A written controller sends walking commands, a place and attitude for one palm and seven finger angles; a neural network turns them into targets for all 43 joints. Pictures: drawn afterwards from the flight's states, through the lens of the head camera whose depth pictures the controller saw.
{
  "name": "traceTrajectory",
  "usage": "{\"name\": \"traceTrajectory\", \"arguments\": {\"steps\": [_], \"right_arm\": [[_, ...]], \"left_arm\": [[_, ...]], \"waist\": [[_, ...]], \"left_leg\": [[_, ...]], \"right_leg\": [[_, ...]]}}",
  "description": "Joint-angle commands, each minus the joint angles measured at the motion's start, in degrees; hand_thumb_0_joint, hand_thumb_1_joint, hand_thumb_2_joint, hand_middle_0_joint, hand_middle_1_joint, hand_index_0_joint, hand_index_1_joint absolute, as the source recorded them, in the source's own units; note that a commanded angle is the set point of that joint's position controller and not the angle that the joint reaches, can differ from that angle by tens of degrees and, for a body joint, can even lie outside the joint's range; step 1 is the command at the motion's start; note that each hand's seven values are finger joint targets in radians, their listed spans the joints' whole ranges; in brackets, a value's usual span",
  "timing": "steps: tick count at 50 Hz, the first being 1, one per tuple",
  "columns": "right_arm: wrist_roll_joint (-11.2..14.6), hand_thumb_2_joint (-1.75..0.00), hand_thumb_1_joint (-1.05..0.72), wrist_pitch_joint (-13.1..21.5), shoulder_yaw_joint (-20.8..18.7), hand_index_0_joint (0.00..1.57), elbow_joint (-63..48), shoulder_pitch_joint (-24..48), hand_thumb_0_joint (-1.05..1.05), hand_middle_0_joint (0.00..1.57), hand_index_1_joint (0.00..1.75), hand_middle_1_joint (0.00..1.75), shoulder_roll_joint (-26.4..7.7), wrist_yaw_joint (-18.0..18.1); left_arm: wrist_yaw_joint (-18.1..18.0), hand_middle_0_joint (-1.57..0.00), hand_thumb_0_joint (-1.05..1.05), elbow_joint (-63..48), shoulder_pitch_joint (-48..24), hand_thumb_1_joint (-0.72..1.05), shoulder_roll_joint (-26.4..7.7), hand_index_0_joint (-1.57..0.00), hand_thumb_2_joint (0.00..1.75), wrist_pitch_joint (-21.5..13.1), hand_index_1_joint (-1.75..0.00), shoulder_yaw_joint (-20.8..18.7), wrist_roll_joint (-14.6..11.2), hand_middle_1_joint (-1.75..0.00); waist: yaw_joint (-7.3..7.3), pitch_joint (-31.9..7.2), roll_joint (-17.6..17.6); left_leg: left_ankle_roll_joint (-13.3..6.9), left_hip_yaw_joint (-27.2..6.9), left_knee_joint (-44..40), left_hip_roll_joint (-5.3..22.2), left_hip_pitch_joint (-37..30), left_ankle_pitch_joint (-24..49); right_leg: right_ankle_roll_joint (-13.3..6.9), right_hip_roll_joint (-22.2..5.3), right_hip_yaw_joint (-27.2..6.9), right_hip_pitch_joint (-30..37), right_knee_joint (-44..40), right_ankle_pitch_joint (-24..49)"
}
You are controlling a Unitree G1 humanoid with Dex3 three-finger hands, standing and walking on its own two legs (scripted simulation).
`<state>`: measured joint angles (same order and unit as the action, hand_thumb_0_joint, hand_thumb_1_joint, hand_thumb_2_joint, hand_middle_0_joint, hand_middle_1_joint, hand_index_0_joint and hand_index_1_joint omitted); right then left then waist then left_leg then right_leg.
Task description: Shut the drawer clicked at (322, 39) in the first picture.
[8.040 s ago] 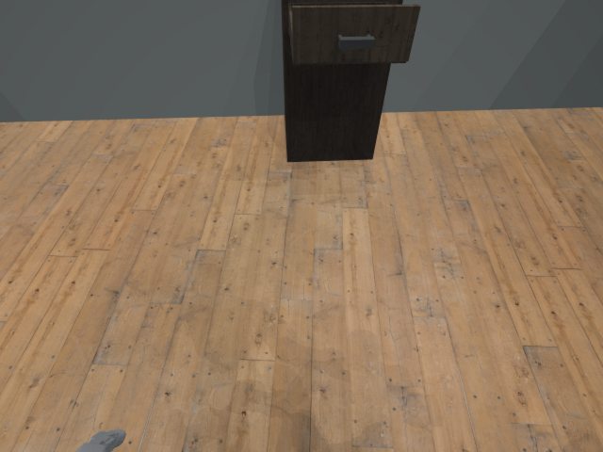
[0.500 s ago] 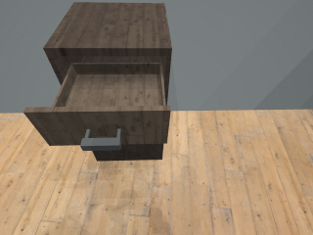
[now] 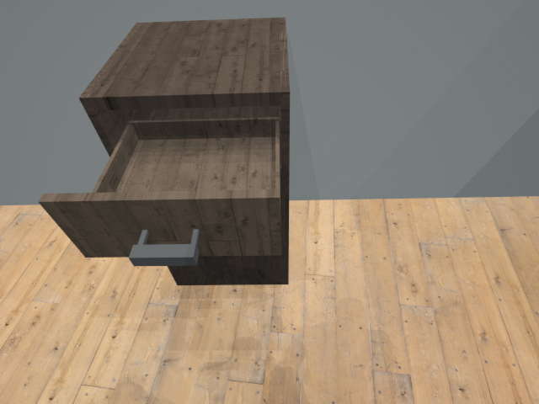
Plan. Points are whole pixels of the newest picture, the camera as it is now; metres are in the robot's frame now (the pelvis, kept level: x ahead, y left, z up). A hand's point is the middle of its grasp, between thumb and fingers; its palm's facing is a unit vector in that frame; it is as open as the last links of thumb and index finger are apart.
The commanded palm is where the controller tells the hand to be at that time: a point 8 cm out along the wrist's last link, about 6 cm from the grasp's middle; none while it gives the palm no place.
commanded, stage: shuffle to correct the standing spot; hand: left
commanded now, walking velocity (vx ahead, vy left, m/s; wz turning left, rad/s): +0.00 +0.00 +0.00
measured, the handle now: (167, 244) +0.39 +0.22 -0.02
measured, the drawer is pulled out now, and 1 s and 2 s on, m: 0.28 0.28 0.28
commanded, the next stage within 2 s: come to a stop and stand still in 0.38 s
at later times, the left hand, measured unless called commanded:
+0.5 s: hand out of the picture -0.01 +0.17 -0.19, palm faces +0.06 -0.99 -0.15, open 7.3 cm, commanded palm none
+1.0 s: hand (193, 393) +0.18 +0.15 -0.16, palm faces +0.01 -0.96 -0.27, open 7.3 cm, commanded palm none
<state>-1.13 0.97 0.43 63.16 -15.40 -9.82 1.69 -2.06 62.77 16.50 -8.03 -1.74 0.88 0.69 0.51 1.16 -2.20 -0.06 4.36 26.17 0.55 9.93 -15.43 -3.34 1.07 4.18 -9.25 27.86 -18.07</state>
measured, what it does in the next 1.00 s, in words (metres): steps on the spot: left foot, then right foot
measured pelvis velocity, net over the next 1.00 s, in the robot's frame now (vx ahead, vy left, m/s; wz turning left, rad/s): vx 0.10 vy -0.03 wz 0.01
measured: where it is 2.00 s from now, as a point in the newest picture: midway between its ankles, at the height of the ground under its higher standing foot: outside the picture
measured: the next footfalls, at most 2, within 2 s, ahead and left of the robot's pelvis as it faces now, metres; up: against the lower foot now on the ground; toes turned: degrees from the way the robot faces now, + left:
left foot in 0.44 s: +0.09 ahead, +0.10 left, +0.00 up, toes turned +7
right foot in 0.84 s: +0.17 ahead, -0.12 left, +0.00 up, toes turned -4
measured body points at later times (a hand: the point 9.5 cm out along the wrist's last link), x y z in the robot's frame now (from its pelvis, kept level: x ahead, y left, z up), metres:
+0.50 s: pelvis +0.06 +0.01 -0.01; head +0.07 +0.02 +0.44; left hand -0.01 +0.22 -0.17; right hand +0.07 -0.21 -0.17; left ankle +0.05 +0.10 -0.74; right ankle -0.03 -0.07 -0.73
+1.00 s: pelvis +0.10 -0.03 -0.01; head +0.15 -0.06 +0.44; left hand +0.18 +0.21 -0.14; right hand +0.12 -0.25 -0.18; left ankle +0.04 +0.10 -0.68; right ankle +0.13 -0.12 -0.74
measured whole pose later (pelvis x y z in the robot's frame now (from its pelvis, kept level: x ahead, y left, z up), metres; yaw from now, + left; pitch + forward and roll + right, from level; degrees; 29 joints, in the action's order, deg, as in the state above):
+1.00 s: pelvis +0.10 -0.03 -0.01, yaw +1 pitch +0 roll +3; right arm -0.7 -1.8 -3.0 59.6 -12.6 -10.0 1.7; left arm -2.3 55.9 8.4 -7.9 -0.6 -1.4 1.7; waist 0.8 6.0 -1.6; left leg 1.4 2.2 55.4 -0.7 21.0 -31.9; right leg -2.5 -3.1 3.7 -20.5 34.9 -14.9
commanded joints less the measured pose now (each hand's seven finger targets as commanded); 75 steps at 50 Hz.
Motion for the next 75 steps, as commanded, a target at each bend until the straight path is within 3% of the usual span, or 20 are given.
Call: {"name": "traceTrajectory", "arguments": {"steps": [1, 5, 11, 15, 21, 22, 24, 25, 29, 35, 40, 43, 45, 50, 58, 61, 63, 70, 73, 75], "right_arm": [[0.3, -0.90, -0.90, 0.7, -0.1, 0.20, -0.4, -4.0, 0.00, 0.20, 0.30, 0.30, -3.2, 0.1], [0.4, -0.90, -0.90, 0.7, 0.0, 0.20, 0.2, -3.3, 0.00, 0.20, 0.30, 0.30, -3.2, 0.2], [-0.1, -0.90, -0.90, 0.1, -0.3, 0.20, 0.3, -2.4, 0.00, 0.20, 0.30, 0.30, -1.9, -0.4], [-0.1, -0.90, -0.90, 0.6, -0.7, 0.20, -1.8, 0.4, 0.00, 0.20, 0.30, 0.30, -1.5, -0.6], [0.1, -0.90, -0.90, 1.8, -0.9, 0.20, -0.9, -5.8, 0.00, 0.20, 0.30, 0.30, 0.0, -0.8], [-0.1, -0.90, -0.90, 2.2, -1.2, 0.20, 0.8, -10.6, 0.00, 0.20, 0.30, 0.30, -1.4, -0.4], [-0.9, -0.90, -0.90, 2.0, -2.8, 0.20, 2.1, -19.5, 0.00, 0.20, 0.30, 0.30, -8.9, 0.3], [-0.6, -0.90, -0.90, 1.6, -2.3, 0.20, 1.3, -17.2, 0.00, 0.20, 0.30, 0.30, -7.9, 0.0], [-0.2, -0.90, -0.90, 2.7, -0.3, 0.20, -2.0, -6.9, 0.00, 0.20, 0.30, 0.30, -3.2, 0.6], [-0.2, -0.90, -0.90, 1.7, -1.1, 0.20, -2.0, -5.9, 0.00, 0.20, 0.30, 0.30, -5.0, 1.4], [-0.2, -0.90, -0.90, -0.1, -3.0, 0.20, -3.1, -5.4, 0.00, 0.20, 0.30, 0.30, -5.8, 1.0], [0.8, -0.90, -0.90, -1.1, -3.5, 0.20, -4.4, -8.8, 0.00, 0.20, 0.30, 0.30, -1.4, 0.5], [0.7, -0.90, -0.90, -1.9, -3.4, 0.20, -5.0, -4.6, 0.00, 0.20, 0.30, 0.30, -0.5, 0.5], [0.4, -0.90, -0.90, -3.0, -3.7, 0.20, -6.0, -2.0, 0.00, 0.20, 0.30, 0.30, -1.0, -0.6], [0.5, -0.90, -0.90, -1.9, -3.0, 0.20, -6.2, -5.6, 0.00, 0.20, 0.30, 0.30, -1.0, -1.1], [-0.7, -0.90, -0.90, -1.3, -3.2, 0.20, -6.9, -6.3, 0.00, 0.20, 0.30, 0.30, -7.1, -0.7], [-1.0, -0.90, -0.90, -0.8, -2.4, 0.20, -8.2, -0.8, 0.00, 0.20, 0.30, 0.30, -6.2, -0.6], [-1.0, -0.90, -0.90, -0.1, -2.2, 0.20, -5.7, -3.2, 0.00, 0.20, 0.30, 0.30, -6.2, 0.1], [-0.2, -0.90, -0.90, -0.1, -1.8, 0.20, -4.0, -4.4, 0.00, 0.20, 0.30, 0.30, -4.7, 0.4], [0.8, -0.90, -0.90, 0.3, -1.0, 0.20, -3.9, -5.2, 0.00, 0.20, 0.30, 0.30, -1.6, 0.3]], "left_arm": [[-0.3, -0.20, 0.00, -1.3, 3.3, 0.90, -6.4, -0.20, 0.90, -0.9, -0.30, -1.1, -0.2, -0.30], [-0.4, -0.20, 0.00, -0.7, 4.3, 0.90, -6.4, -0.20, 0.90, -1.0, -0.30, -1.2, -0.2, -0.30], [0.1, -0.20, 0.00, 0.1, 7.3, 0.90, -7.7, -0.20, 0.90, -0.4, -0.30, -2.4, 0.3, -0.30], [0.0, -0.20, 0.00, 0.4, 11.0, 0.90, -7.9, -0.20, 0.90, -0.9, -0.30, -3.4, 0.8, -0.30], [0.4, -0.20, 0.00, -0.5, 7.8, 0.90, -7.7, -0.20, 0.90, -1.0, -0.30, -3.7, 0.4, -0.30], [0.7, -0.20, 0.00, -0.8, 6.8, 0.90, -6.3, -0.20, 0.90, -0.8, -0.30, -3.3, 0.2, -0.30], [1.0, -0.20, 0.00, -4.5, 2.9, 0.90, -3.1, -0.20, 0.90, -0.9, -0.30, -2.7, 0.3, -0.30], [0.6, -0.20, 0.00, -5.2, 0.6, 0.90, -4.6, -0.20, 0.90, -0.5, -0.30, -3.0, 1.0, -0.30], [1.0, -0.20, 0.00, -2.9, 3.9, 0.90, -0.6, -0.20, 0.90, 0.8, -0.30, -2.3, 0.6, -0.30], [0.1, -0.20, 0.00, -3.8, 1.6, 0.90, -1.7, -0.20, 0.90, 2.2, -0.30, -2.4, 0.2, -0.30], [0.0, -0.20, 0.00, -5.8, 1.9, 0.90, -5.3, -0.20, 0.90, 1.5, -0.30, -3.9, 0.5, -0.30], [-0.5, -0.20, 0.00, -5.8, 4.4, 0.90, -12.4, -0.20, 0.90, 0.4, -0.30, -4.9, 0.6, -0.30], [-1.0, -0.20, 0.00, -6.4, 3.0, 0.90, -11.7, -0.20, 0.90, 0.4, -0.30, -5.1, 0.9, -0.30], [-1.0, -0.20, 0.00, -9.4, -2.4, 0.90, -11.4, -0.20, 0.90, 1.4, -0.30, -5.5, 1.2, -0.30], [-0.5, -0.20, 0.00, -10.3, -3.9, 0.90, -12.2, -0.20, 0.90, 2.5, -0.30, -5.9, 1.0, -0.30], [0.1, -0.20, 0.00, -11.3, -4.8, 0.90, -5.2, -0.20, 0.90, 3.5, -0.30, -4.2, 0.2, -0.30], [0.1, -0.20, 0.00, -10.2, -3.2, 0.90, -4.9, -0.20, 0.90, 3.3, -0.30, -4.0, 1.0, -0.30], [1.2, -0.20, 0.00, -7.2, -0.6, 0.90, -3.1, -0.20, 0.90, 2.0, -0.30, -3.0, 0.6, -0.30], [0.6, -0.20, 0.00, -4.6, 4.8, 0.90, -3.1, -0.20, 0.90, 0.7, -0.30, -2.8, 0.2, -0.30], [0.0, -0.20, 0.00, -2.2, 7.9, 0.90, -6.9, -0.20, 0.90, -0.5, -0.30, -2.8, 0.0, -0.30]], "waist": [[0.14, 0.6, 4.4], [-0.16, 0.1, 3.8], [-1.59, 6.3, 7.7], [-3.05, 7.5, 7.8], [0.96, 3.1, 5.9], [2.90, 2.0, 2.5], [5.44, 1.5, -13.2], [4.77, 5.3, -8.7], [-1.33, 5.9, -0.6], [-0.50, 1.4, -2.9], [-1.63, 0.1, -1.8], [-1.06, -7.4, 12.9], [-2.47, -7.2, 14.5], [-1.44, -4.5, 12.0], [0.15, -4.3, 9.9], [1.01, 1.8, -11.9], [-0.90, 4.6, -12.5], [0.09, 6.4, -4.2], [-1.71, 3.1, 2.2], [-0.73, -0.3, 11.8]], "left_leg": [[-1.2, -4.7, -4.2, 4.9, -1.2, 10.0], [-1.0, -4.2, -4.1, 5.0, -1.6, 11.1], [-0.6, 0.1, 3.8, 1.4, 7.7, -5.3], [-0.8, 0.0, 13.6, 1.9, 16.7, -11.3], [-1.8, 3.2, 0.7, -0.6, 0.7, -1.6], [-3.1, 0.3, -1.8, 1.2, -7.2, 1.3], [-15.4, -27.2, -12.0, 21.7, -14.4, 7.8], [-16.6, -26.1, -13.1, 22.6, -8.1, 5.0], [-12.3, -12.3, -12.3, 16.4, 3.5, 28.9], [-9.6, -6.0, -6.1, 14.7, -1.7, 46.0], [-5.7, -4.7, 1.9, 12.0, -1.0, 35.6], [0.7, 0.5, 18.4, -0.9, 9.7, -14.9], [0.8, -3.9, 30.7, -0.1, 12.5, -21.5], [2.4, -3.1, 31.4, -0.3, 13.4, -14.0], [1.4, 1.6, -0.4, -2.3, -4.6, 0.1], [-4.7, -16.7, -15.1, 12.9, 0.4, -7.8], [-9.9, -19.7, -18.5, 16.5, 10.4, -7.6], [-9.6, -14.6, -13.7, 13.4, 3.6, 1.4], [-6.2, -10.6, -4.4, 9.3, 2.7, 12.3], [-1.2, -3.4, 0.8, 2.9, 5.7, 2.6]], "right_leg": [[0.2, -7.9, -8.2, -0.3, -6.9, 18.4], [0.5, -8.2, -8.2, 1.0, -6.8, 23.6], [-3.3, -11.8, -15.5, 0.6, -13.2, -0.9], [-8.8, -16.9, -21.0, 5.7, -13.6, 11.0], [-6.1, -11.8, -9.1, -0.6, -2.6, 21.6], [-3.9, -8.2, -6.1, -6.6, 5.0, 18.1], [0.2, 0.9, 1.8, -26.0, 31.7, -17.3], [-0.8, -2.0, -1.4, -26.5, 37.3, -18.3], [1.9, -5.6, -3.1, -18.8, 34.3, -4.8], [3.5, -4.1, -0.6, -12.8, 17.6, -0.4], [2.9, -4.2, -1.3, -5.7, 2.2, 14.0], [-8.4, -23.4, -18.1, 5.7, 0.4, 62.1], [-12.0, -23.2, -19.5, 3.8, -1.9, 57.4], [-8.6, -18.7, -13.8, -2.0, -4.9, 37.0], [-4.0, -13.3, -13.9, -11.4, -5.9, 3.8], [2.7, -2.2, -3.4, -17.7, 8.8, -9.6], [2.5, -2.6, -3.6, -12.8, 19.4, -8.2], [2.6, -2.7, -1.8, -12.4, 14.4, -8.3], [2.6, -2.8, -4.2, -1.6, -6.3, 5.3], [-0.3, -12.5, -14.3, 4.2, -8.0, 28.1]]}}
